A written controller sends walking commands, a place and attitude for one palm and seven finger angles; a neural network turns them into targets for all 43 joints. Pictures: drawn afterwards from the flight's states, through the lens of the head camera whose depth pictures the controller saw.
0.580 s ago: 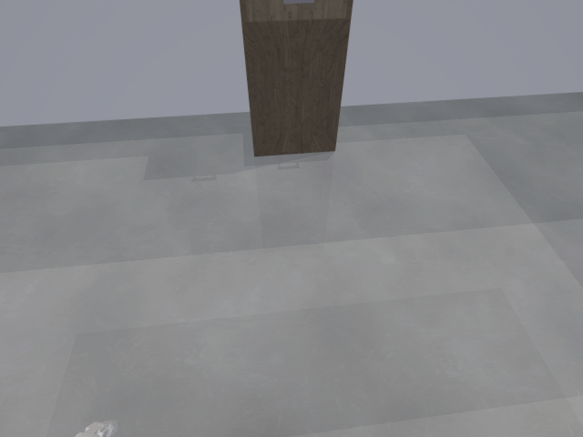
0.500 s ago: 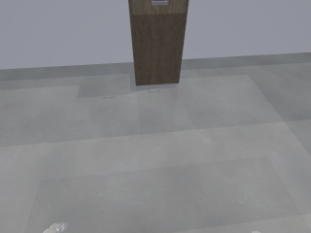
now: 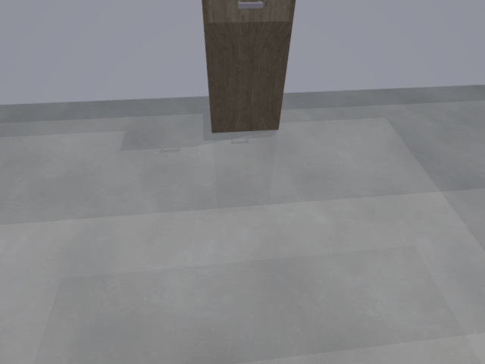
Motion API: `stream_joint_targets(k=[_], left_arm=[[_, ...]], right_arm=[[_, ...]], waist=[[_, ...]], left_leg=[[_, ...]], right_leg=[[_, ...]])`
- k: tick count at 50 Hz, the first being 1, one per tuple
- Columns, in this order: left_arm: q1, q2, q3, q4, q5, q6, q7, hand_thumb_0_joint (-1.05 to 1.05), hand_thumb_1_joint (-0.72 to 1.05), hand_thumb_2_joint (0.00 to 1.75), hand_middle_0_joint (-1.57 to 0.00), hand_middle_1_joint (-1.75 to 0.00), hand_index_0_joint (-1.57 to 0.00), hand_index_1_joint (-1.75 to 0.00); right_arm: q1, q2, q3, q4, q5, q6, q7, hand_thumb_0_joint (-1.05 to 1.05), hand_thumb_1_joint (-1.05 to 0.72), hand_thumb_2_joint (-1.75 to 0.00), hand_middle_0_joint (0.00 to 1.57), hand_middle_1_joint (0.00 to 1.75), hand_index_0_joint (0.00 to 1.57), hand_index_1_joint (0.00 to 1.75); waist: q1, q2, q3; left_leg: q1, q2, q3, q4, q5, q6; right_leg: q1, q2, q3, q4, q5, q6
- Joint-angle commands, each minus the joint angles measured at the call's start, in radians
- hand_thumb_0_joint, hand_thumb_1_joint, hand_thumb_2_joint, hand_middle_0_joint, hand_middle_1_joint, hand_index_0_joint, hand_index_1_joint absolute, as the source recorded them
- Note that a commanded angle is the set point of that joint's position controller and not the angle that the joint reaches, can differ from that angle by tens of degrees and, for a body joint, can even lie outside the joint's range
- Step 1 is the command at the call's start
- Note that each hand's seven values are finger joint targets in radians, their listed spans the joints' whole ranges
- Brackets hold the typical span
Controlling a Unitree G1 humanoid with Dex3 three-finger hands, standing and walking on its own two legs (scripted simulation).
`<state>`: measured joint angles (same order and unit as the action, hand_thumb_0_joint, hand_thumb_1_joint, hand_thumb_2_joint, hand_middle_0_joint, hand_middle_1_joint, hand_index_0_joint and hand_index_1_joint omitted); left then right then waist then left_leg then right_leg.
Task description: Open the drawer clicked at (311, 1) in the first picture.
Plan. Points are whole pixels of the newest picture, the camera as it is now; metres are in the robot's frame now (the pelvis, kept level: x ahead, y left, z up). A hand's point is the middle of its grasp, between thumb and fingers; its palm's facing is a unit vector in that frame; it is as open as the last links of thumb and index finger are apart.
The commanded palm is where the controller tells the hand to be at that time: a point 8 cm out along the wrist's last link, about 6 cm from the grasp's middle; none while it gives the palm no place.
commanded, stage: stand and wait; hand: left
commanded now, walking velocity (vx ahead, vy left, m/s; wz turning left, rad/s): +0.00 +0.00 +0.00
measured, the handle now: (250, 3) +1.64 +0.06 +0.02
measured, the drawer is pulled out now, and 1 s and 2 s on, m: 0.00 0.00 0.00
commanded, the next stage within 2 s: look at it before walking up in 0.40 s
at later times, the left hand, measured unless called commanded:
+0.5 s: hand out of the picture +0.06 +0.25 -0.15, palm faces -0.04 -0.94 -0.33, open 7.4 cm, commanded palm none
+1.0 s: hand out of the picture +0.06 +0.25 -0.15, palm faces -0.03 -0.94 -0.33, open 7.4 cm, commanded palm none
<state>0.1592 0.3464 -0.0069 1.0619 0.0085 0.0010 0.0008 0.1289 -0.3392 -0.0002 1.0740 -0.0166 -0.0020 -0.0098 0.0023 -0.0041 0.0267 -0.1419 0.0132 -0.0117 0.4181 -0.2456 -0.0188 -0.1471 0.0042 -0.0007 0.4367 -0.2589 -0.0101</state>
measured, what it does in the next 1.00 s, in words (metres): stands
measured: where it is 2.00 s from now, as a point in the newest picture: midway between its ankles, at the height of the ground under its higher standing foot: outside the picture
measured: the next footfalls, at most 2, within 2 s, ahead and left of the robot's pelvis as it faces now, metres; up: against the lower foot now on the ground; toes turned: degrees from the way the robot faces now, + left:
left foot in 1.72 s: +0.32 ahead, +0.11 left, +0.00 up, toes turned -5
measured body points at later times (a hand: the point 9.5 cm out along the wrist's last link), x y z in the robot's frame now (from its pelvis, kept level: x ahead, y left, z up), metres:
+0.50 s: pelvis -0.01 +0.00 +0.00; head -0.01 +0.00 +0.45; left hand +0.06 +0.30 -0.13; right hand +0.06 -0.29 -0.13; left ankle -0.01 +0.13 -0.74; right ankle -0.01 -0.11 -0.74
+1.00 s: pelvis -0.01 +0.01 +0.00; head +0.00 +0.01 +0.45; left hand +0.06 +0.30 -0.13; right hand +0.07 -0.29 -0.13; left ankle -0.01 +0.13 -0.74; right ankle -0.01 -0.11 -0.74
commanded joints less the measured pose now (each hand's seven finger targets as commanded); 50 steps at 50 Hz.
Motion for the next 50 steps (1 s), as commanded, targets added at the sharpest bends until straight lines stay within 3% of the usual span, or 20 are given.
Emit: stream_joint_targets(k=[1, 19, 31, 40, 50], left_arm=[[-0.061, 0.203, 0.044, -0.064, 0.0, -0.023, 0.01, 0.0, 0.9, 0.9, -0.2, -0.3, -0.2, -0.3], [-0.059, 0.197, 0.039, -0.044, 0.002, -0.022, 0.007, 0.0, 0.9, 0.9, -0.2, -0.3, -0.2, -0.3], [-0.045, 0.196, 0.039, -0.041, 0.002, -0.028, 0.01, 0.0, 0.9, 0.9, -0.2, -0.3, -0.2, -0.3], [-0.051, 0.196, 0.038, -0.039, 0.003, -0.025, 0.008, 0.0, 0.9, 0.9, -0.2, -0.3, -0.2, -0.3], [-0.047, 0.199, 0.036, -0.038, 0.002, -0.028, 0.01, 0.0, 0.9, 0.9, -0.2, -0.3, -0.2, -0.3]], right_arm=[[-0.064, -0.201, -0.035, -0.063, 0.006, -0.031, -0.009, 0.0, -0.9, -0.9, 0.2, 0.3, 0.2, 0.3], [-0.045, -0.2, -0.031, -0.033, 0.007, -0.033, -0.004, 0.0, -0.9, -0.9, 0.2, 0.3, 0.2, 0.3], [-0.049, -0.198, -0.032, -0.029, 0.009, -0.035, -0.005, 0.0, -0.9, -0.9, 0.2, 0.3, 0.2, 0.3], [-0.053, -0.2, -0.032, -0.029, 0.009, -0.032, -0.004, 0.0, -0.9, -0.9, 0.2, 0.3, 0.2, 0.3], [-0.059, -0.203, -0.031, -0.028, 0.01, -0.034, -0.004, 0.0, -0.9, -0.9, 0.2, 0.3, 0.2, 0.3]], waist=[[0.003, 0.002, -0.061], [0.003, 0.002, -0.036], [0.004, 0.005, -0.068], [0.003, 0.001, -0.04], [0.003, 0.007, -0.071]], left_leg=[[0.0, 0.098, -0.078, -0.066, 0.194, 0.048], [-0.02, 0.101, -0.09, -0.099, 0.121, 0.047], [0.013, 0.106, -0.084, -0.085, 0.203, 0.045], [0.001, 0.103, -0.091, -0.101, 0.17, 0.045], [0.031, 0.108, -0.089, -0.096, 0.235, 0.044]], right_leg=[[0.009, -0.123, 0.102, -0.085, 0.197, -0.029], [-0.019, -0.12, 0.114, -0.119, 0.083, -0.023], [0.008, -0.126, 0.106, -0.108, 0.195, -0.024], [-0.003, -0.125, 0.108, -0.125, 0.149, -0.021], [0.024, -0.13, 0.098, -0.113, 0.231, -0.02]])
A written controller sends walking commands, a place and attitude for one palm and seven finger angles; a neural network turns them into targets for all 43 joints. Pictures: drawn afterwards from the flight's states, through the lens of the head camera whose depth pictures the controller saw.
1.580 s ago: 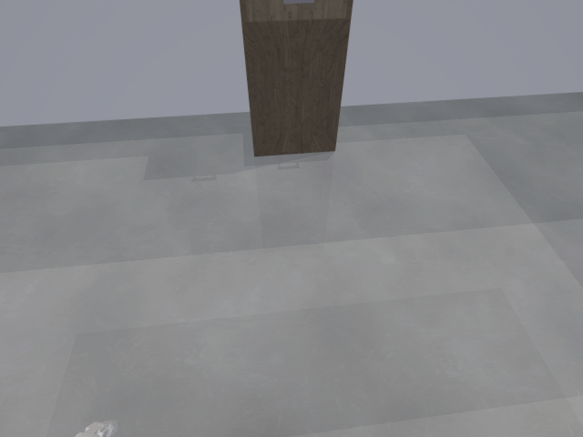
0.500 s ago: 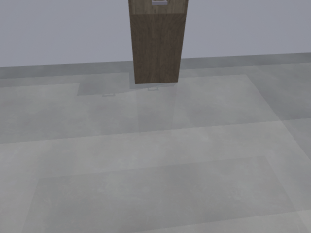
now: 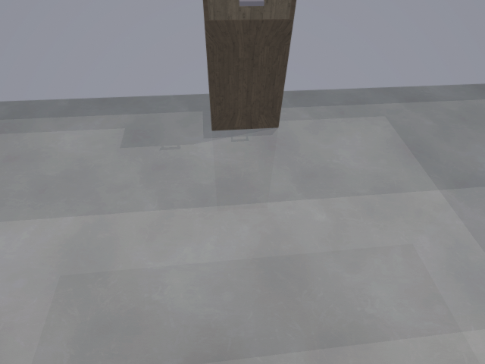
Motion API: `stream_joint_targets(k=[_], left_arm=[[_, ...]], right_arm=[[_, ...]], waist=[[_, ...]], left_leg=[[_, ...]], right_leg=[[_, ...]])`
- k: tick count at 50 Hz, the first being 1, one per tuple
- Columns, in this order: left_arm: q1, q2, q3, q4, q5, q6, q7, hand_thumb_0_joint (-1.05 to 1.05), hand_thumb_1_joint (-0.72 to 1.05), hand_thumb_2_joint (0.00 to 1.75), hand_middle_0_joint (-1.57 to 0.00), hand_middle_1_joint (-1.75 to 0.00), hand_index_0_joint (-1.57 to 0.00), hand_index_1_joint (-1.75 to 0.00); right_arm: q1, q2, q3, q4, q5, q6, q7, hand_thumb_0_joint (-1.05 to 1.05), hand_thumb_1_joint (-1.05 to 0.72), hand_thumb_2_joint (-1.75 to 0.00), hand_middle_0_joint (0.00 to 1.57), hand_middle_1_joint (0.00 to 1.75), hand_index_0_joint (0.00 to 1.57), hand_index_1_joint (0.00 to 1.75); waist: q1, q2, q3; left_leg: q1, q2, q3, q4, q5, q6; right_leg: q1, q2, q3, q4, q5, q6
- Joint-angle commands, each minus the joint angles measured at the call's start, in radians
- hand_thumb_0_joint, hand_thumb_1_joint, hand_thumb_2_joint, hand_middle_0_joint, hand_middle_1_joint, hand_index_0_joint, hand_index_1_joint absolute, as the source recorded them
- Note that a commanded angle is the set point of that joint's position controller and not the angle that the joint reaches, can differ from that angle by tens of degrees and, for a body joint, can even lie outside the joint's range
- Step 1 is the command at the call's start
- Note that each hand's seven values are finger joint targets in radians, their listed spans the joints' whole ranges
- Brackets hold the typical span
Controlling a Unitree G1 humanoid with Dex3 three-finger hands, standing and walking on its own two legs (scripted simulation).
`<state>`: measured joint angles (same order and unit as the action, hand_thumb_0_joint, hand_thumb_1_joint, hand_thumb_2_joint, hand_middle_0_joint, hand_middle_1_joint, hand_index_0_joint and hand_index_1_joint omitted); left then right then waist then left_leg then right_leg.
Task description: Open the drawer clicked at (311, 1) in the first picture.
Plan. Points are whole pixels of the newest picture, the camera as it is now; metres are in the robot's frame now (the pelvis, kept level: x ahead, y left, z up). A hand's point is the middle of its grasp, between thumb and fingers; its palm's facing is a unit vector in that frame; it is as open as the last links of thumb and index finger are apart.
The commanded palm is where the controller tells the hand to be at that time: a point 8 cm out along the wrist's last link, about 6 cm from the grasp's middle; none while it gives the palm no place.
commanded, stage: walk to a spot facing it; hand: left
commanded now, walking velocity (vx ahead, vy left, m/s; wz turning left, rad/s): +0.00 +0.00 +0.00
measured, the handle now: (251, 1) +1.64 +0.05 +0.01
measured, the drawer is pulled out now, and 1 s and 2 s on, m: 0.00 0.00 0.00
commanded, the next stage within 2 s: none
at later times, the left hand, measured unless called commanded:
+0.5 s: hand out of the picture +0.04 +0.16 -0.19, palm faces -0.02 -0.98 -0.19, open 7.4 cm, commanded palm none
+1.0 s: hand (173, 249) +0.40 +0.19 -0.17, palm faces -0.28 -0.94 -0.21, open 7.4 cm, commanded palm none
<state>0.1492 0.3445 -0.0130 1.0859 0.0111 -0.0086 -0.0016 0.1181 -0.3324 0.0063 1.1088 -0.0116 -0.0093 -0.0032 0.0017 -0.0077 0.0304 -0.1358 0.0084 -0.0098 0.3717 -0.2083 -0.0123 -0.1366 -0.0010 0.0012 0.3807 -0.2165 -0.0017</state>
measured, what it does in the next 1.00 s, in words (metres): walks ahead, turning right: left foot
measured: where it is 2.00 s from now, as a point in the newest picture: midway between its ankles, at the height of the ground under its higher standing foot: (286, 269)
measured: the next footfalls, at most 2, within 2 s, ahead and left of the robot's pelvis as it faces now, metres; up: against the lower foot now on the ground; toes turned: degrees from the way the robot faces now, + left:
left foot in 0.72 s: +0.32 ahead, +0.10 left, +0.00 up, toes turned -5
right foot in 1.22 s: +0.41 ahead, -0.19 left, +0.00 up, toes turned -32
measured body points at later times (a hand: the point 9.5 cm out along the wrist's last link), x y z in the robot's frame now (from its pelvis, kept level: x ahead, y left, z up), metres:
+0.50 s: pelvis +0.08 -0.02 -0.02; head +0.09 -0.02 +0.43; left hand +0.05 +0.22 -0.17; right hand +0.05 -0.26 -0.18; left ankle +0.03 +0.10 -0.69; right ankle -0.01 -0.12 -0.75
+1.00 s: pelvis +0.27 +0.02 -0.01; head +0.28 +0.03 +0.44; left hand +0.41 +0.24 -0.15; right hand +0.21 -0.22 -0.15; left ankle +0.28 +0.11 -0.75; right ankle +0.26 -0.11 -0.67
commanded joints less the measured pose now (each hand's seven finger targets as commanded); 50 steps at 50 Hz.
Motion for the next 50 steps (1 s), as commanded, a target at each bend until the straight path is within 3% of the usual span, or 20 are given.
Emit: stream_joint_targets(k=[1, 3, 5, 10, 15, 17, 18, 19, 20, 21, 23, 25, 31, 34, 35, 36, 37, 39, 42, 50], left_arm=[[-0.036, 0.202, 0.043, -0.063, 0.0, -0.019, 0.012, 0.0, 0.9, 0.9, -0.2, -0.3, -0.2, -0.3], [-0.035, 0.201, 0.042, -0.061, -0.001, -0.019, 0.012, 0.0, 0.9, 0.9, -0.2, -0.3, -0.2, -0.3], [0.029, 0.078, 0.016, -0.031, 0.0, 0.004, 0.015, 0.0, 0.9, 0.9, -0.2, -0.3, -0.2, -0.3], [0.095, 0.076, 0.044, -0.07, 0.015, 0.027, -0.012, 0.0, 0.9, 0.9, -0.2, -0.3, -0.2, -0.3], [0.168, -0.002, 0.06, -0.112, 0.014, -0.003, -0.025, 0.0, 0.9, 0.9, -0.2, -0.3, -0.2, -0.3], [0.189, -0.025, 0.065, -0.116, 0.014, -0.015, -0.027, 0.0, 0.9, 0.9, -0.2, -0.3, -0.2, -0.3], [0.241, -0.025, 0.07, -0.1, 0.016, -0.023, -0.025, 0.0, 0.9, 0.9, -0.2, -0.3, -0.2, -0.3], [0.332, 0.015, 0.082, -0.068, 0.019, -0.032, -0.017, 0.0, 0.9, 0.9, -0.2, -0.3, -0.2, -0.3], [0.459, 0.09, 0.101, -0.02, 0.019, -0.045, -0.001, 0.0, 0.9, 0.9, -0.2, -0.3, -0.2, -0.3], [0.547, 0.091, 0.1, 0.0, 0.01, -0.049, 0.016, 0.0, 0.9, 0.9, -0.2, -0.3, -0.2, -0.3], [0.514, 0.045, 0.09, -0.005, 0.02, -0.048, 0.03, 0.0, 0.9, 0.9, -0.2, -0.3, -0.2, -0.3], [0.433, 0.009, 0.083, -0.024, 0.026, -0.053, 0.033, 0.0, 0.9, 0.9, -0.2, -0.3, -0.2, -0.3], [0.316, 0.005, 0.086, -0.033, 0.022, -0.057, 0.028, 0.0, 0.9, 0.9, -0.2, -0.3, -0.2, -0.3], [0.281, -0.003, 0.103, -0.036, 0.009, -0.056, 0.021, 0.0, 0.9, 0.9, -0.2, -0.3, -0.2, -0.3], [0.323, -0.058, 0.101, -0.044, 0.0, -0.051, 0.012, 0.0, 0.9, 0.9, -0.2, -0.3, -0.2, -0.3], [0.358, -0.113, 0.092, -0.069, -0.005, -0.049, 0.001, 0.0, 0.9, 0.9, -0.2, -0.3, -0.2, -0.3], [0.315, -0.104, 0.089, -0.085, 0.005, -0.048, 0.004, 0.0, 0.9, 0.9, -0.2, -0.3, -0.2, -0.3], [0.215, -0.112, 0.09, -0.094, 0.02, -0.033, -0.011, 0.0, 0.9, 0.9, -0.2, -0.3, -0.2, -0.3], [0.291, -0.151, 0.087, -0.069, 0.028, 0.0, -0.025, 0.0, 0.9, 0.9, -0.2, -0.3, -0.2, -0.3], [0.04, -0.137, 0.086, -0.171, 0.031, 0.011, -0.04, 0.0, 0.9, 0.9, -0.2, -0.3, -0.2, -0.3]], right_arm=[[-0.047, -0.21, -0.038, -0.065, 0.006, -0.026, -0.011, 0.0, -0.9, -0.9, 0.2, 0.3, 0.2, 0.3], [-0.051, -0.21, -0.039, -0.062, 0.005, -0.025, -0.012, 0.0, -0.9, -0.9, 0.2, 0.3, 0.2, 0.3], [0.015, -0.088, -0.01, -0.033, -0.003, -0.007, -0.008, 0.0, -0.9, -0.9, 0.2, 0.3, 0.2, 0.3], [0.075, -0.114, -0.038, -0.065, -0.013, 0.004, -0.004, 0.0, -0.9, -0.9, 0.2, 0.3, 0.2, 0.3], [0.153, -0.129, -0.07, -0.09, -0.007, -0.024, -0.012, 0.0, -0.9, -0.9, 0.2, 0.3, 0.2, 0.3], [0.159, -0.113, -0.074, -0.095, -0.005, -0.032, -0.012, 0.0, -0.9, -0.9, 0.2, 0.3, 0.2, 0.3], [0.149, -0.091, -0.071, -0.1, -0.005, -0.035, -0.013, 0.0, -0.9, -0.9, 0.2, 0.3, 0.2, 0.3], [0.105, -0.054, -0.068, -0.122, -0.002, -0.04, -0.013, 0.0, -0.9, -0.9, 0.2, 0.3, 0.2, 0.3], [0.017, 0.009, -0.054, -0.175, 0.0, -0.05, -0.007, 0.0, -0.9, -0.9, 0.2, 0.3, 0.2, 0.3], [-0.085, 0.001, -0.048, -0.217, -0.007, -0.058, -0.01, 0.0, -0.9, -0.9, 0.2, 0.3, 0.2, 0.3], [-0.104, 0.026, -0.052, -0.219, -0.007, -0.063, -0.006, 0.0, -0.9, -0.9, 0.2, 0.3, 0.2, 0.3], [-0.082, 0.052, -0.057, -0.211, -0.006, -0.05, 0.004, 0.0, -0.9, -0.9, 0.2, 0.3, 0.2, 0.3], [-0.037, 0.093, -0.061, -0.219, 0.009, -0.047, 0.028, 0.0, -0.9, -0.9, 0.2, 0.3, 0.2, 0.3], [0.254, 0.027, -0.081, -0.129, 0.003, -0.062, -0.001, 0.0, -0.9, -0.9, 0.2, 0.3, 0.2, 0.3], [0.389, -0.065, -0.106, -0.095, -0.011, -0.067, -0.016, 0.0, -0.9, -0.9, 0.2, 0.3, 0.2, 0.3], [0.456, -0.148, -0.119, -0.091, -0.016, -0.066, -0.016, 0.0, -0.9, -0.9, 0.2, 0.3, 0.2, 0.3], [0.367, -0.118, -0.109, -0.111, -0.012, -0.056, -0.016, 0.0, -0.9, -0.9, 0.2, 0.3, 0.2, 0.3], [0.203, 0.005, -0.084, -0.149, -0.013, -0.058, -0.016, 0.0, -0.9, -0.9, 0.2, 0.3, 0.2, 0.3], [0.15, 0.067, -0.068, -0.141, -0.014, -0.078, -0.018, 0.0, -0.9, -0.9, 0.2, 0.3, 0.2, 0.3], [0.272, 0.039, -0.084, -0.089, -0.016, -0.09, -0.015, 0.0, -0.9, -0.9, 0.2, 0.3, 0.2, 0.3]], waist=[[0.004, 0.004, -0.069], [0.003, 0.005, -0.06], [0.001, 0.001, -0.065], [0.006, 0.026, 0.109], [0.001, 0.142, 0.066], [0.016, 0.155, 0.065], [0.04, 0.096, 0.048], [0.08, -0.073, 0.023], [0.123, -0.357, 0.035], [0.163, -0.303, 0.055], [0.12, -0.07, 0.073], [0.068, -0.073, 0.065], [-0.002, -0.152, 0.082], [-0.119, -0.056, -0.054], [-0.156, 0.146, -0.17], [-0.139, 0.358, -0.215], [-0.112, 0.247, -0.142], [-0.053, 0.149, 0.079], [0.028, 0.129, 0.045], [-0.02, 0.067, 0.06]], left_leg=[[0.022, 0.114, -0.091, -0.05, 0.201, 0.039], [0.025, 0.113, -0.089, -0.053, 0.189, 0.036], [0.03, 0.107, -0.052, -0.037, 0.042, 0.016], [-0.115, 0.13, -0.077, -0.05, -0.415, 0.053], [-0.022, 0.252, -0.18, -0.036, -0.351, 0.13], [-0.041, 0.273, -0.144, 0.039, -0.196, 0.137], [-0.099, 0.229, -0.077, 0.155, -0.108, 0.107], [-0.258, 0.137, 0.051, 0.384, -0.068, 0.047], [-0.549, 0.02, 0.165, 0.643, -0.278, -0.007], [-0.676, 0.039, 0.076, 0.763, -0.417, -0.01], [-0.731, 0.094, 0.032, 0.809, -0.337, -0.012], [-0.65, 0.106, 0.04, 0.716, -0.282, -0.022], [-0.273, 0.055, 0.101, 0.387, -0.056, -0.008], [0.146, 0.032, 0.106, 0.194, 0.046, 0.007], [0.339, 0.208, -0.1, 0.136, -0.05, 0.048], [0.356, 0.462, -0.455, -0.046, -0.161, 0.138], [0.197, 0.508, -0.532, -0.161, -0.41, 0.182], [-0.089, 0.427, -0.38, -0.214, -0.49, 0.158], [-0.201, 0.332, -0.095, -0.196, -0.275, 0.114], [0.004, 0.334, 0.063, -0.22, -0.018, 0.164]], right_leg=[[0.013, -0.123, 0.096, -0.058, 0.191, -0.029], [0.006, -0.124, 0.097, -0.064, 0.182, -0.028], [-0.018, -0.108, 0.102, -0.062, 0.006, -0.013], [-0.195, -0.04, 0.141, 0.006, -0.36, -0.045], [-0.29, 0.031, 0.046, 0.243, -0.22, -0.046], [-0.241, 0.023, 0.0, 0.238, -0.179, -0.041], [-0.143, 0.007, 0.039, 0.178, -0.126, -0.058], [0.029, -0.085, 0.217, 0.083, -0.011, -0.105], [0.22, -0.274, 0.551, -0.06, 0.213, -0.204], [0.278, -0.345, 0.675, -0.065, 0.46, -0.284], [0.303, -0.319, 0.552, -0.011, 0.489, -0.298], [0.194, -0.278, 0.453, -0.053, 0.345, -0.252], [-0.086, -0.175, 0.277, -0.113, 0.247, -0.155], [-0.162, -0.082, 0.195, 0.203, 0.35, -0.101], [-0.279, -0.003, 0.127, 0.472, 0.134, -0.074], [-0.422, 0.083, 0.023, 0.803, -0.349, -0.036], [-0.47, 0.036, 0.059, 0.925, -0.346, -0.051], [-0.521, -0.063, 0.036, 0.984, -0.186, -0.048], [-0.419, -0.092, 0.013, 0.905, -0.079, -0.029], [-0.504, -0.136, -0.039, 0.521, 0.029, 0.011]])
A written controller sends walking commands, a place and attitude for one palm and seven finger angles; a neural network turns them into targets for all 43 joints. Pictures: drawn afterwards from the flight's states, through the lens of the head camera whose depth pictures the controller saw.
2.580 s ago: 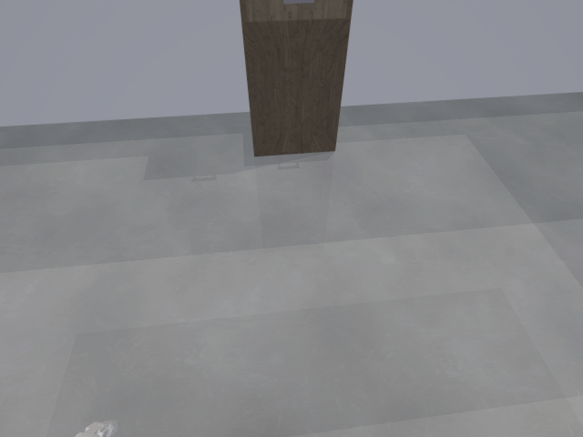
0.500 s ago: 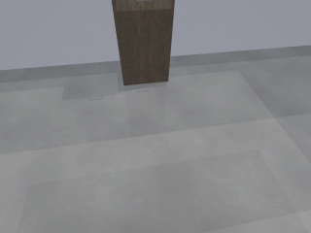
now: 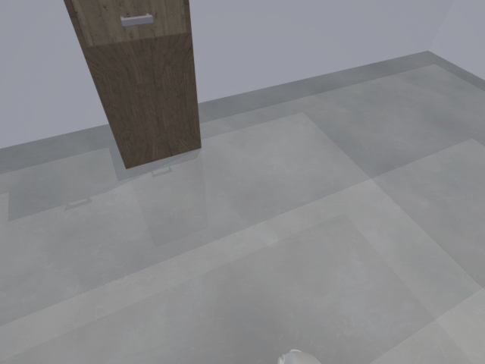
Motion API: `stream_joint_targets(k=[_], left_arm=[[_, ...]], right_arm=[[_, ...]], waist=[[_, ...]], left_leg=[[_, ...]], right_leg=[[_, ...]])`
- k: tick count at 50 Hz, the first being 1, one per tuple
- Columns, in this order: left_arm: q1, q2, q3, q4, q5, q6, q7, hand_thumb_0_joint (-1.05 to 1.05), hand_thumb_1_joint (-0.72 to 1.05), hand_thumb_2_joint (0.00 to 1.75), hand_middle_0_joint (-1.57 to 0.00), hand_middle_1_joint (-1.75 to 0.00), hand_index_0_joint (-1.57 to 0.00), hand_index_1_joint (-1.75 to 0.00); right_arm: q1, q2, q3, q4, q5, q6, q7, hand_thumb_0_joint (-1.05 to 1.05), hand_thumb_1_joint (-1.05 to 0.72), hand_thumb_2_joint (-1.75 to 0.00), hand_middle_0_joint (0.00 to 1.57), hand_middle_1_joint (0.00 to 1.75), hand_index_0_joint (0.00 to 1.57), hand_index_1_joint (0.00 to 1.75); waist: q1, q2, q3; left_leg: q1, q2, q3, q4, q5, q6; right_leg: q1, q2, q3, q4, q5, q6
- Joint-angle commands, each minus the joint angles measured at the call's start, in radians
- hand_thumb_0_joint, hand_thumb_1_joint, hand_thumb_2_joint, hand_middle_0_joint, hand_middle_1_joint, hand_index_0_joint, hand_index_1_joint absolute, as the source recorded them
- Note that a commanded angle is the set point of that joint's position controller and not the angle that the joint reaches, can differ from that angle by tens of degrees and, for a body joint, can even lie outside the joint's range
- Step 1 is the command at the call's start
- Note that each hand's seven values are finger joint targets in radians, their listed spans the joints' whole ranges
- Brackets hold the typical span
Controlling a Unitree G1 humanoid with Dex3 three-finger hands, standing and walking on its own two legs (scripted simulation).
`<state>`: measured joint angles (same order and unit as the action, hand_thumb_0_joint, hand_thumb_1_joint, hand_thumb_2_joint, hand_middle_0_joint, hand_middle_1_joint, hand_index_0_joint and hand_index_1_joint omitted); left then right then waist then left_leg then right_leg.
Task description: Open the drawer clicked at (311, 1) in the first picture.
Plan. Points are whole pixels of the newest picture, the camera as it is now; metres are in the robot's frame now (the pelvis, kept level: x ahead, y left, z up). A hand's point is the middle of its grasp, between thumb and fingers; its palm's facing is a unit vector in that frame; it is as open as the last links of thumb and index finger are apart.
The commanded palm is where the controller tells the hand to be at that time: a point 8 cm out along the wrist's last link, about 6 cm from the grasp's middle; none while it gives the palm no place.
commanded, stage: walk to a spot facing it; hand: left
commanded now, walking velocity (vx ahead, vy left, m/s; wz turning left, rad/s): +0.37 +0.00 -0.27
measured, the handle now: (136, 18) +1.28 +0.50 +0.02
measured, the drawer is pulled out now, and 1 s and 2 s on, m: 0.00 0.00 0.00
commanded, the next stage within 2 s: turn to face it in 1.18 s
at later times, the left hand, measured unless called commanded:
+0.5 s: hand (176, 302) +0.27 +0.15 -0.17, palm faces -0.06 -0.98 -0.21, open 7.1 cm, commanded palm none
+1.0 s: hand (194, 214) +0.50 +0.15 -0.17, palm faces -0.17 -0.97 -0.16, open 7.3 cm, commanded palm none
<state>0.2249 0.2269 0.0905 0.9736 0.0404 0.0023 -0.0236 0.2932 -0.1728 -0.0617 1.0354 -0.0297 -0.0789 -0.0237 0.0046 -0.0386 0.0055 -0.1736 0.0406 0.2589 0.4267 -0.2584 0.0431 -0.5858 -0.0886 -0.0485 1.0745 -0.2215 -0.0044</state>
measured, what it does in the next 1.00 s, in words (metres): walks ahead: right foot, then left foot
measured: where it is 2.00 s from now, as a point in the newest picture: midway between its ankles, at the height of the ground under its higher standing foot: (276, 256)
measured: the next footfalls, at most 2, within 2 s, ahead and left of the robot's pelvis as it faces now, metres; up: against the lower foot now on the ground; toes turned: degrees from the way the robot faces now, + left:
right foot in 0.22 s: +0.21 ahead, -0.15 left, +0.00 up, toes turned -12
left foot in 0.60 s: +0.40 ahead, +0.08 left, +0.00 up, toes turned +6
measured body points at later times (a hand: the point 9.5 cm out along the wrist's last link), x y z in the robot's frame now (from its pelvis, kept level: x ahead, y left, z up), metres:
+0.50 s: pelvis +0.21 -0.04 +0.00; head +0.22 -0.03 +0.45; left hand +0.27 +0.21 -0.16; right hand +0.21 -0.27 -0.15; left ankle +0.29 +0.09 -0.70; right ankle +0.17 -0.14 -0.74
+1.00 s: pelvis +0.43 -0.02 +0.00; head +0.44 -0.01 +0.45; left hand +0.51 +0.21 -0.16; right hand +0.31 -0.18 -0.15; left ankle +0.36 +0.08 -0.74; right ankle +0.51 -0.18 -0.68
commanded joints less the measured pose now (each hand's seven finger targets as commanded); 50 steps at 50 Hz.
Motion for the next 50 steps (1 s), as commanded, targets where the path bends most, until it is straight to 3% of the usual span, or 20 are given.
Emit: stream_joint_targets(k=[1, 6, 8, 9, 10, 11, 12, 15, 17, 21, 25, 29, 30, 31, 32, 34, 36, 38, 44, 50], left_arm=[[-0.086, -0.02, -0.02, -0.07, 0.001, -0.004, -0.018, 0.0, 0.9, 0.9, -0.2, -0.3, -0.2, -0.3], [-0.184, -0.014, -0.029, -0.093, -0.005, -0.018, -0.017, 0.0, 0.9, 0.9, -0.2, -0.3, -0.2, -0.3], [-0.123, -0.002, -0.027, -0.071, -0.004, -0.028, -0.015, 0.0, 0.9, 0.9, -0.2, -0.3, -0.2, -0.3], [-0.001, 0.024, -0.02, -0.026, -0.002, -0.038, -0.011, 0.0, 0.9, 0.9, -0.2, -0.3, -0.2, -0.3], [0.145, 0.094, -0.002, 0.025, 0.0, -0.051, -0.001, 0.0, 0.9, 0.9, -0.2, -0.3, -0.2, -0.3], [0.289, 0.216, 0.029, 0.057, -0.008, -0.058, 0.018, 0.0, 0.9, 0.9, -0.2, -0.3, -0.2, -0.3], [0.304, 0.255, 0.032, 0.07, -0.029, -0.055, 0.023, 0.0, 0.9, 0.9, -0.2, -0.3, -0.2, -0.3], [0.088, 0.128, -0.006, 0.028, -0.027, -0.06, 0.031, 0.0, 0.9, 0.9, -0.2, -0.3, -0.2, -0.3], [0.031, 0.079, -0.017, 0.022, -0.017, -0.069, 0.035, 0.0, 0.9, 0.9, -0.2, -0.3, -0.2, -0.3], [0.048, 0.069, -0.012, 0.034, -0.012, -0.079, 0.034, 0.0, 0.9, 0.9, -0.2, -0.3, -0.2, -0.3], [0.087, 0.102, -0.011, 0.056, -0.014, -0.074, 0.027, 0.0, 0.9, 0.9, -0.2, -0.3, -0.2, -0.3], [0.074, 0.094, -0.01, 0.057, -0.018, -0.062, 0.022, 0.0, 0.9, 0.9, -0.2, -0.3, -0.2, -0.3], [0.095, 0.041, -0.018, 0.043, -0.025, -0.06, 0.014, 0.0, 0.9, 0.9, -0.2, -0.3, -0.2, -0.3], [0.076, 0.011, -0.027, 0.008, -0.028, -0.06, 0.01, 0.0, 0.9, 0.9, -0.2, -0.3, -0.2, -0.3], [0.02, 0.046, -0.021, 0.009, -0.018, -0.056, 0.017, 0.0, 0.9, 0.9, -0.2, -0.3, -0.2, -0.3], [0.007, 0.027, -0.017, 0.033, -0.014, -0.055, 0.001, 0.0, 0.9, 0.9, -0.2, -0.3, -0.2, -0.3], [0.081, -0.004, -0.02, 0.071, -0.009, -0.038, -0.004, 0.0, 0.9, 0.9, -0.2, -0.3, -0.2, -0.3], [0.112, -0.019, -0.019, 0.082, -0.007, -0.018, -0.001, 0.0, 0.9, 0.9, -0.2, -0.3, -0.2, -0.3], [0.016, -0.04, -0.015, 0.041, -0.007, -0.007, -0.001, 0.0, 0.9, 0.9, -0.2, -0.3, -0.2, -0.3], [-0.151, -0.062, -0.027, -0.008, -0.011, -0.017, -0.006, 0.0, 0.9, 0.9, -0.2, -0.3, -0.2, -0.3]], right_arm=[[0.127, -0.113, -0.014, -0.003, 0.001, -0.02, 0.007, 0.0, -0.9, -0.9, 0.2, 0.3, 0.2, 0.3], [0.177, -0.141, -0.011, 0.032, -0.009, -0.005, 0.012, 0.0, -0.9, -0.9, 0.2, 0.3, 0.2, 0.3], [0.177, -0.151, -0.006, 0.041, -0.007, 0.002, 0.011, 0.0, -0.9, -0.9, 0.2, 0.3, 0.2, 0.3], [0.169, -0.149, -0.003, 0.044, -0.001, 0.005, 0.012, 0.0, -0.9, -0.9, 0.2, 0.3, 0.2, 0.3], [0.162, -0.132, 0.002, 0.039, 0.011, 0.001, 0.022, 0.0, -0.9, -0.9, 0.2, 0.3, 0.2, 0.3], [0.156, -0.066, 0.018, -0.002, 0.023, -0.005, 0.027, 0.0, -0.9, -0.9, 0.2, 0.3, 0.2, 0.3], [0.071, -0.103, 0.009, -0.024, 0.022, -0.002, 0.021, 0.0, -0.9, -0.9, 0.2, 0.3, 0.2, 0.3], [0.021, -0.073, 0.0, -0.013, 0.008, 0.019, 0.023, 0.0, -0.9, -0.9, 0.2, 0.3, 0.2, 0.3], [0.1, -0.038, 0.003, 0.018, 0.001, 0.04, 0.026, 0.0, -0.9, -0.9, 0.2, 0.3, 0.2, 0.3], [0.071, -0.009, 0.0, -0.01, 0.003, 0.046, 0.04, 0.0, -0.9, -0.9, 0.2, 0.3, 0.2, 0.3], [-0.033, -0.028, 0.0, -0.051, 0.006, 0.028, 0.054, 0.0, -0.9, -0.9, 0.2, 0.3, 0.2, 0.3], [0.129, -0.106, -0.015, -0.002, 0.001, 0.01, 0.042, 0.0, -0.9, -0.9, 0.2, 0.3, 0.2, 0.3], [0.247, -0.204, -0.036, 0.028, -0.013, 0.003, 0.03, 0.0, -0.9, -0.9, 0.2, 0.3, 0.2, 0.3], [0.329, -0.288, -0.052, 0.038, -0.012, 0.008, 0.026, 0.0, -0.9, -0.9, 0.2, 0.3, 0.2, 0.3], [0.294, -0.239, -0.037, 0.046, -0.008, 0.011, 0.011, 0.0, -0.9, -0.9, 0.2, 0.3, 0.2, 0.3], [0.145, -0.153, -0.011, -0.001, -0.002, 0.001, 0.007, 0.0, -0.9, -0.9, 0.2, 0.3, 0.2, 0.3], [0.081, -0.104, 0.002, -0.001, 0.005, -0.015, 0.003, 0.0, -0.9, -0.9, 0.2, 0.3, 0.2, 0.3], [0.086, -0.091, 0.004, 0.005, 0.01, -0.021, 0.001, 0.0, -0.9, -0.9, 0.2, 0.3, 0.2, 0.3], [0.175, -0.063, 0.001, 0.053, 0.015, -0.023, -0.002, 0.0, -0.9, -0.9, 0.2, 0.3, 0.2, 0.3], [0.268, -0.047, 0.005, 0.107, 0.003, -0.011, -0.002, 0.0, -0.9, -0.9, 0.2, 0.3, 0.2, 0.3]], waist=[[-0.04, 0.089, 0.091], [-0.061, 0.125, 0.089], [-0.022, 0.116, 0.048], [0.038, 0.076, -0.023], [0.102, 0.006, -0.115], [0.14, -0.222, -0.217], [0.147, -0.147, -0.199], [0.039, -0.008, 0.013], [-0.024, -0.048, 0.038], [-0.034, -0.062, 0.054], [-0.002, -0.102, 0.076], [-0.097, 0.054, 0.048], [-0.137, 0.278, -0.012], [-0.147, 0.459, -0.04], [-0.146, 0.362, -0.009], [-0.076, 0.15, 0.094], [-0.014, 0.131, 0.089], [0.001, 0.153, 0.078], [-0.013, 0.113, 0.105], [-0.063, 0.154, 0.167]], left_leg=[[0.062, 0.299, -0.205, -0.27, 0.075, 0.107], [0.12, 0.308, -0.144, -0.186, 0.236, 0.087], [0.133, 0.283, -0.093, -0.063, 0.409, 0.061], [0.095, 0.243, -0.047, 0.113, 0.511, 0.03], [-0.096, 0.202, -0.005, 0.344, 0.428, -0.012], [-0.4, 0.062, 0.022, 0.665, -0.166, -0.062], [-0.487, 0.059, -0.116, 0.829, -0.316, -0.05], [-0.478, 0.151, -0.223, 0.824, -0.105, -0.056], [-0.379, 0.153, -0.196, 0.713, -0.069, -0.073], [-0.325, 0.141, -0.169, 0.473, -0.01, -0.085], [-0.263, 0.106, -0.136, 0.285, 0.022, -0.07], [0.094, 0.058, -0.101, 0.095, 0.017, -0.054], [0.241, 0.239, -0.375, -0.045, -0.118, 0.011], [0.28, 0.435, -0.672, -0.213, -0.234, 0.089], [0.218, 0.449, -0.719, -0.266, -0.304, 0.088], [0.071, 0.388, -0.537, -0.267, -0.233, 0.074], [0.003, 0.315, -0.339, -0.264, -0.065, 0.032], [-0.001, 0.284, -0.249, -0.278, 0.02, 0.034], [0.131, 0.282, -0.134, -0.279, 0.206, 0.065], [0.187, 0.291, -0.064, -0.253, 0.33, 0.07]], right_leg=[[-0.045, -0.039, -0.005, -0.224, 0.033, 0.011], [0.076, 0.006, -0.063, -0.426, -0.017, -0.017], [0.217, 0.054, -0.109, -0.519, -0.017, -0.038], [0.413, 0.088, -0.128, -0.585, 0.022, -0.058], [0.689, -0.016, -0.005, -0.594, 0.024, -0.106], [0.924, -0.308, 0.427, -0.677, 0.091, -0.226], [0.862, -0.372, 0.531, -0.759, 0.128, -0.283], [0.511, -0.264, 0.296, -0.835, 0.026, -0.195], [0.378, -0.206, 0.161, -0.865, 0.061, -0.162], [0.333, -0.171, 0.103, -0.885, 0.022, -0.163], [0.358, -0.167, 0.117, -0.86, -0.053, -0.151], [0.242, -0.079, 0.038, -0.595, -0.007, -0.095], [0.11, 0.028, -0.04, -0.29, -0.069, -0.045], [-0.035, 0.107, -0.069, 0.009, -0.356, -0.02], [-0.091, 0.061, 0.038, 0.157, -0.306, -0.033], [-0.105, -0.019, 0.063, 0.202, -0.125, -0.03], [-0.021, -0.034, 0.054, 0.157, -0.031, -0.011], [-0.015, -0.035, 0.046, 0.131, 0.015, 0.007], [-0.136, -0.053, 0.003, -0.035, 0.09, 0.031], [-0.09, -0.028, -0.07, -0.312, 0.085, -0.003]])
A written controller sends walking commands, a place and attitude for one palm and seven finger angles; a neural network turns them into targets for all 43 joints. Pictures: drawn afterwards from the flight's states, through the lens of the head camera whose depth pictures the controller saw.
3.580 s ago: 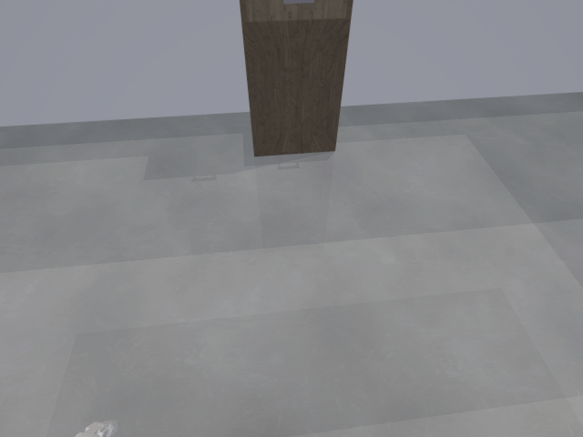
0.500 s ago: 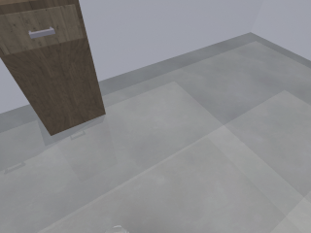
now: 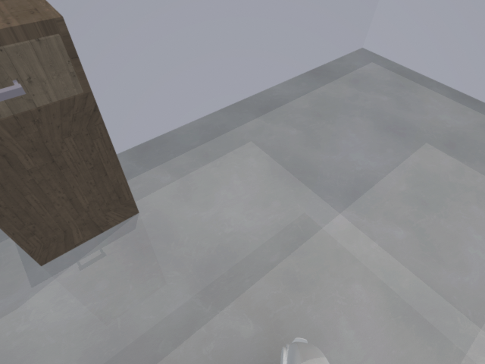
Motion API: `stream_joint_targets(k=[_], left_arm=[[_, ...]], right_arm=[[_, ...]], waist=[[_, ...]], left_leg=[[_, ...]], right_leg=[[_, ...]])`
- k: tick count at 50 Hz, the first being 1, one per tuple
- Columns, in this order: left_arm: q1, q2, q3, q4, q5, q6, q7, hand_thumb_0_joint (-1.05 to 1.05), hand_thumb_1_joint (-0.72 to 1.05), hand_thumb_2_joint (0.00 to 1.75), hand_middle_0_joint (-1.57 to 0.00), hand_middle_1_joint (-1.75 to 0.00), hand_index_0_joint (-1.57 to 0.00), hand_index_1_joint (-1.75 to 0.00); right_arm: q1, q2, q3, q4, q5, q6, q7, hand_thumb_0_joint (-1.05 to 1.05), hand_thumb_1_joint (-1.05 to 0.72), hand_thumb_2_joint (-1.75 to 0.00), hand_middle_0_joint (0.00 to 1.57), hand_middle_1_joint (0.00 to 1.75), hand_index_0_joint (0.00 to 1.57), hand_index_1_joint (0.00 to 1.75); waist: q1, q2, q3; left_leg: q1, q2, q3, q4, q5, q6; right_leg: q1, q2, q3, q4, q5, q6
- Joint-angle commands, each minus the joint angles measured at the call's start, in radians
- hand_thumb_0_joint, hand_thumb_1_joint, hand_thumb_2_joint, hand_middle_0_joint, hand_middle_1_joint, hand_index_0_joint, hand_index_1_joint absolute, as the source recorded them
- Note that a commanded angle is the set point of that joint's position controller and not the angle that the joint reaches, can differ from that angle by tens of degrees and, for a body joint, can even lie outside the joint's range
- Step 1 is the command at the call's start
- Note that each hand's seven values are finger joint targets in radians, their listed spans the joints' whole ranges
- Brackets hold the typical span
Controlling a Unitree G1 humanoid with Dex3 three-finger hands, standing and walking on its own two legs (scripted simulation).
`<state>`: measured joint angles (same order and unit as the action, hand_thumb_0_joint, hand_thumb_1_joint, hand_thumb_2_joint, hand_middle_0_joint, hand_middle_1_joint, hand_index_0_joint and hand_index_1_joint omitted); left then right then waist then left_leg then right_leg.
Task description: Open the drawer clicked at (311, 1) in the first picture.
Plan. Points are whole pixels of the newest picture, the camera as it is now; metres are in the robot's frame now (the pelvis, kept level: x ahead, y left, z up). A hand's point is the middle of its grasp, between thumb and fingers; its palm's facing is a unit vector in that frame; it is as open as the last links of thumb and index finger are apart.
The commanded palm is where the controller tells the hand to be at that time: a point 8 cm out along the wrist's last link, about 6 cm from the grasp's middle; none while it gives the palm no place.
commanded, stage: walk to a spot facing it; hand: left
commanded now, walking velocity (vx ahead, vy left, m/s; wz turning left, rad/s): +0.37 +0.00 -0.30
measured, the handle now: out of the picture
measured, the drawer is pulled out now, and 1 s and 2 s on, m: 0.00 0.00 0.00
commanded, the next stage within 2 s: turn to face it in 0.18 s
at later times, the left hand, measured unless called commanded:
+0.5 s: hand (183, 305) +0.27 +0.13 -0.17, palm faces +0.04 -0.98 -0.22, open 7.2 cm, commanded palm none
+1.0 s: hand (144, 293) +0.29 +0.22 -0.17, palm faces +0.33 -0.91 -0.26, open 7.4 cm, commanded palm none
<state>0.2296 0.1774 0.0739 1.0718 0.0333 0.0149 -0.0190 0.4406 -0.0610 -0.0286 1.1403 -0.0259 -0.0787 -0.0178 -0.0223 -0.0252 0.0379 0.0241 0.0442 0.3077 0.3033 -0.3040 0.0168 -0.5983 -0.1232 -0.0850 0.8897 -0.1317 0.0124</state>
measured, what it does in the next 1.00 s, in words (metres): walks ahead, turning left: right foot, then left foot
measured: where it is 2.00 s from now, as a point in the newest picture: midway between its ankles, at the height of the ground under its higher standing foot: (251, 357)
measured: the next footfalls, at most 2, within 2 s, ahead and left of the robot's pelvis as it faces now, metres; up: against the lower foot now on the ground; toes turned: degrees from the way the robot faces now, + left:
right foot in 0.16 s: +0.23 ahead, -0.13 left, +0.00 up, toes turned -11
left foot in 0.66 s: +0.34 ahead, +0.07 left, +0.00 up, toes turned +17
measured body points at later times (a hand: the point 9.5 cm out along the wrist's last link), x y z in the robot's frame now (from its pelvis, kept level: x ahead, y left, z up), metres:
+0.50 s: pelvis +0.20 -0.05 +0.00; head +0.21 -0.06 +0.44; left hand +0.26 +0.18 -0.15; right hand +0.26 -0.29 -0.16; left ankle +0.28 +0.08 -0.69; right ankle +0.19 -0.13 -0.74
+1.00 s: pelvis +0.27 -0.02 +0.00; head +0.30 +0.02 +0.44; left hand +0.27 +0.27 -0.15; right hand +0.41 -0.24 -0.14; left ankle +0.31 +0.06 -0.74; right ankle +0.31 -0.20 -0.67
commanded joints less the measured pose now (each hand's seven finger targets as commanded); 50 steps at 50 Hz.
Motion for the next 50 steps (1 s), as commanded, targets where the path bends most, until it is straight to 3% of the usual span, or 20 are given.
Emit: stream_joint_targets(k=[1, 4, 6, 7, 8, 9, 10, 12, 16, 20, 28, 31, 32, 33, 34, 35, 37, 39, 42, 50], left_arm=[[-0.17, -0.008, -0.01, -0.112, -0.006, -0.033, -0.009, 0.0, 0.9, 0.9, -0.2, -0.3, -0.2, -0.3], [-0.144, 0.0, -0.008, -0.108, -0.004, -0.045, -0.008, 0.0, 0.9, 0.9, -0.2, -0.3, -0.2, -0.3], [0.055, 0.035, 0.002, -0.048, 0.0, -0.06, -0.001, 0.0, 0.9, 0.9, -0.2, -0.3, -0.2, -0.3], [0.214, 0.088, 0.02, -0.001, 0.004, -0.072, 0.005, 0.0, 0.9, 0.9, -0.2, -0.3, -0.2, -0.3], [0.317, 0.199, 0.046, 0.022, 0.004, -0.083, 0.02, 0.0, 0.9, 0.9, -0.2, -0.3, -0.2, -0.3], [0.351, 0.261, 0.048, 0.036, -0.022, -0.081, 0.023, 0.0, 0.9, 0.9, -0.2, -0.3, -0.2, -0.3], [0.267, 0.248, 0.047, 0.009, -0.026, -0.082, 0.028, 0.0, 0.9, 0.9, -0.2, -0.3, -0.2, -0.3], [0.097, 0.135, 0.015, -0.03, -0.023, -0.081, 0.037, 0.0, 0.9, 0.9, -0.2, -0.3, -0.2, -0.3], [0.029, 0.054, -0.013, -0.035, -0.006, -0.101, 0.044, 0.0, 0.9, 0.9, -0.2, -0.3, -0.2, -0.3], [0.014, 0.065, -0.029, -0.048, -0.017, -0.093, 0.038, 0.0, 0.9, 0.9, -0.2, -0.3, -0.2, -0.3], [0.069, 0.148, -0.002, -0.07, -0.01, -0.053, 0.049, 0.0, 0.9, 0.9, -0.2, -0.3, -0.2, -0.3], [0.055, 0.175, 0.009, -0.093, -0.01, -0.041, 0.051, 0.0, 0.9, 0.9, -0.2, -0.3, -0.2, -0.3], [0.045, 0.183, 0.015, -0.109, -0.018, -0.037, 0.049, 0.0, 0.9, 0.9, -0.2, -0.3, -0.2, -0.3], [0.069, 0.141, 0.015, -0.148, -0.035, -0.034, 0.042, 0.0, 0.9, 0.9, -0.2, -0.3, -0.2, -0.3], [0.026, 0.123, 0.0, -0.193, -0.026, -0.03, 0.045, 0.0, 0.9, 0.9, -0.2, -0.3, -0.2, -0.3], [-0.018, 0.132, 0.005, -0.194, -0.022, -0.014, 0.053, 0.0, 0.9, 0.9, -0.2, -0.3, -0.2, -0.3], [-0.049, 0.127, 0.017, -0.187, -0.016, -0.011, 0.042, 0.0, 0.9, 0.9, -0.2, -0.3, -0.2, -0.3], [0.011, 0.118, 0.024, -0.161, -0.011, 0.003, 0.034, 0.0, 0.9, 0.9, -0.2, -0.3, -0.2, -0.3], [0.033, 0.124, 0.029, -0.161, -0.009, 0.014, 0.033, 0.0, 0.9, 0.9, -0.2, -0.3, -0.2, -0.3], [-0.078, 0.139, 0.027, -0.232, -0.015, 0.013, 0.042, 0.0, 0.9, 0.9, -0.2, -0.3, -0.2, -0.3]], right_arm=[[0.124, -0.158, -0.029, 0.008, -0.003, -0.009, -0.007, 0.0, -0.9, -0.9, 0.2, 0.3, 0.2, 0.3], [0.119, -0.177, -0.032, 0.016, -0.006, -0.004, -0.01, 0.0, -0.9, -0.9, 0.2, 0.3, 0.2, 0.3], [0.082, -0.205, -0.038, 0.01, 0.001, 0.001, -0.009, 0.0, -0.9, -0.9, 0.2, 0.3, 0.2, 0.3], [0.051, -0.209, -0.04, -0.002, 0.01, -0.001, -0.002, 0.0, -0.9, -0.9, 0.2, 0.3, 0.2, 0.3], [0.088, -0.142, -0.032, -0.027, 0.025, -0.006, 0.006, 0.0, -0.9, -0.9, 0.2, 0.3, 0.2, 0.3], [0.05, -0.124, -0.025, -0.057, 0.028, -0.003, 0.002, 0.0, -0.9, -0.9, 0.2, 0.3, 0.2, 0.3], [0.009, -0.138, -0.032, -0.063, 0.024, 0.001, 0.003, 0.0, -0.9, -0.9, 0.2, 0.3, 0.2, 0.3], [-0.06, -0.122, -0.033, -0.067, 0.01, 0.02, 0.003, 0.0, -0.9, -0.9, 0.2, 0.3, 0.2, 0.3], [0.04, -0.073, -0.023, -0.036, 0.001, 0.066, 0.004, 0.0, -0.9, -0.9, 0.2, 0.3, 0.2, 0.3], [-0.048, -0.095, -0.016, -0.076, 0.007, 0.082, 0.013, 0.0, -0.9, -0.9, 0.2, 0.3, 0.2, 0.3], [-0.298, -0.157, -0.021, -0.206, 0.007, 0.09, 0.037, 0.0, -0.9, -0.9, 0.2, 0.3, 0.2, 0.3], [-0.241, -0.198, -0.033, -0.219, 0.003, 0.093, 0.036, 0.0, -0.9, -0.9, 0.2, 0.3, 0.2, 0.3], [-0.145, -0.24, -0.046, -0.208, -0.003, 0.087, 0.034, 0.0, -0.9, -0.9, 0.2, 0.3, 0.2, 0.3], [-0.076, -0.351, -0.07, -0.213, -0.013, 0.077, 0.028, 0.0, -0.9, -0.9, 0.2, 0.3, 0.2, 0.3], [-0.03, -0.408, -0.076, -0.201, 0.006, 0.084, 0.02, 0.0, -0.9, -0.9, 0.2, 0.3, 0.2, 0.3], [-0.057, -0.394, -0.076, -0.196, 0.011, 0.082, 0.012, 0.0, -0.9, -0.9, 0.2, 0.3, 0.2, 0.3], [-0.194, -0.341, -0.066, -0.247, 0.006, 0.081, 0.005, 0.0, -0.9, -0.9, 0.2, 0.3, 0.2, 0.3], [-0.261, -0.317, -0.059, -0.272, 0.007, 0.075, 0.006, 0.0, -0.9, -0.9, 0.2, 0.3, 0.2, 0.3], [-0.262, -0.322, -0.064, -0.279, 0.01, 0.074, 0.009, 0.0, -0.9, -0.9, 0.2, 0.3, 0.2, 0.3], [-0.189, -0.346, -0.09, -0.267, 0.005, 0.089, 0.014, 0.0, -0.9, -0.9, 0.2, 0.3, 0.2, 0.3]], waist=[[-0.039, 0.145, 0.137], [-0.012, 0.145, 0.111], [0.082, 0.118, -0.01], [0.159, 0.078, -0.108], [0.174, -0.134, -0.241], [0.149, -0.167, -0.258], [0.138, -0.145, -0.245], [0.065, -0.008, -0.044], [-0.033, -0.023, -0.023], [-0.023, -0.072, 0.0], [0.046, -0.091, 0.034], [0.003, -0.051, -0.016], [-0.046, 0.023, -0.088], [-0.06, 0.303, -0.166], [-0.07, 0.347, -0.199], [-0.068, 0.249, -0.215], [-0.02, 0.129, -0.115], [0.018, 0.136, -0.092], [0.024, 0.121, -0.103], [-0.019, 0.158, -0.096]], left_leg=[[0.002, 0.3, -0.113, -0.113, 0.4, 0.097], [0.027, 0.299, -0.073, -0.006, 0.647, 0.087], [0.006, 0.27, -0.036, 0.248, 0.843, 0.055], [-0.13, 0.237, -0.018, 0.465, 0.745, 0.021], [-0.423, 0.12, -0.019, 0.794, 0.181, -0.021], [-0.599, 0.013, -0.13, 1.064, -0.284, -0.039], [-0.604, 0.07, -0.26, 1.11, -0.204, -0.027], [-0.607, 0.143, -0.293, 1.058, -0.06, -0.026], [-0.485, 0.132, -0.27, 0.848, -0.006, -0.051], [-0.501, 0.108, -0.251, 0.69, 0.077, -0.065], [-0.503, 0.065, -0.183, 0.45, 0.01, -0.048], [-0.345, 0.032, -0.169, 0.322, 0.065, -0.025], [-0.193, 0.041, -0.203, 0.208, 0.279, -0.003], [0.003, 0.28, -0.535, 0.147, 0.738, 0.13], [0.009, 0.425, -0.703, 0.091, 0.894, 0.25], [-0.016, 0.395, -0.694, 0.072, 0.678, 0.236], [-0.164, 0.302, -0.613, 0.027, 0.378, 0.175], [-0.245, 0.215, -0.526, -0.017, 0.245, 0.126], [-0.259, 0.182, -0.521, -0.045, 0.169, 0.122], [-0.184, 0.173, -0.652, -0.015, 0.191, 0.159]], right_leg=[[-0.064, 0.012, -0.036, -0.155, -0.022, -0.031], [0.057, 0.071, -0.081, -0.234, -0.082, -0.07], [0.322, 0.136, -0.126, -0.321, -0.063, -0.1], [0.573, 0.099, -0.072, -0.349, 0.015, -0.12], [0.85, -0.17, 0.295, -0.398, 0.112, -0.211], [0.887, -0.329, 0.563, -0.512, 0.339, -0.309], [0.763, -0.317, 0.51, -0.554, 0.256, -0.286], [0.478, -0.256, 0.346, -0.618, 0.094, -0.227], [0.296, -0.17, 0.088, -0.642, 0.272, -0.166], [0.325, -0.148, -0.023, -0.65, 0.313, -0.14], [0.496, -0.223, -0.06, -0.521, 0.435, -0.125], [0.482, -0.222, -0.102, -0.336, 0.481, -0.088], [0.429, -0.184, -0.143, -0.152, 0.403, -0.042], [0.183, -0.04, -0.179, 0.115, -0.049, 0.05], [0.086, 0.04, -0.06, 0.325, -0.564, 0.061], [0.037, 0.027, 0.048, 0.378, -0.515, 0.051], [0.012, -0.004, 0.08, 0.359, -0.366, 0.061], [0.061, -0.002, 0.074, 0.317, -0.25, 0.068], [0.079, 0.007, 0.075, 0.268, -0.198, 0.08], [0.059, 0.043, 0.09, 0.097, -0.259, 0.093]])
